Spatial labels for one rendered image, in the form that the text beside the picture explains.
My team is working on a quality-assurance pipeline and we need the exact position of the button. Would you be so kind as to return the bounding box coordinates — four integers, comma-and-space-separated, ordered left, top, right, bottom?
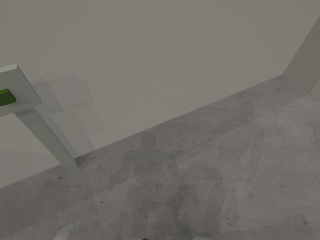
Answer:
0, 88, 16, 106

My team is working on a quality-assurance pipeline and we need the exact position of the left robot hand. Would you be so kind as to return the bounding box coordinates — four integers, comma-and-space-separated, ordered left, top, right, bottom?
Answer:
54, 223, 82, 240

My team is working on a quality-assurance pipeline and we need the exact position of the panel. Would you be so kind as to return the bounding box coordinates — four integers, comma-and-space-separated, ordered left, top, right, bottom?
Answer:
0, 63, 78, 172

